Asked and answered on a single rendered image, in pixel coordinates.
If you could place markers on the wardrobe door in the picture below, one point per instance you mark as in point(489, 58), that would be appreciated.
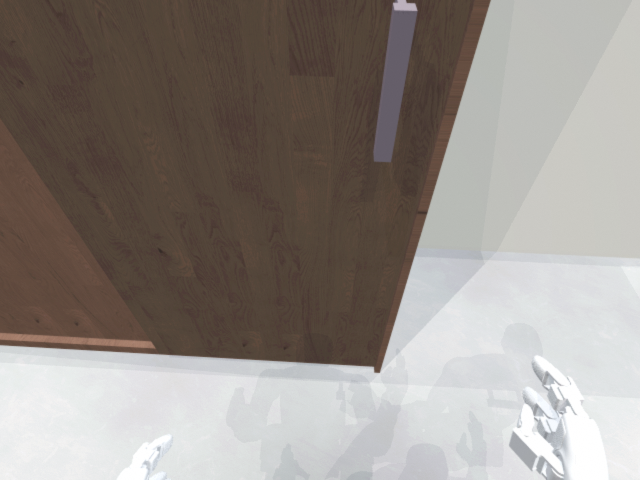
point(216, 158)
point(50, 283)

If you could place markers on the right robot hand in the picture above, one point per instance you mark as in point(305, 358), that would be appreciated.
point(567, 433)

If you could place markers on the left robot hand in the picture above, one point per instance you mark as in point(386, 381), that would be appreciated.
point(145, 460)

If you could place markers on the handle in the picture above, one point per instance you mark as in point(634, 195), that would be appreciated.
point(402, 25)

